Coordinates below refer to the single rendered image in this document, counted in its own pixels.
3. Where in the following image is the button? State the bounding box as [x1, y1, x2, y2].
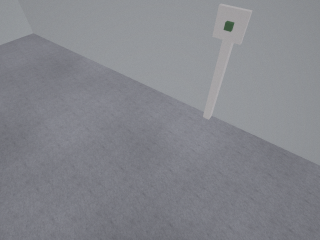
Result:
[223, 21, 234, 32]

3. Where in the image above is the panel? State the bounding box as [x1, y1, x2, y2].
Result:
[203, 3, 252, 120]

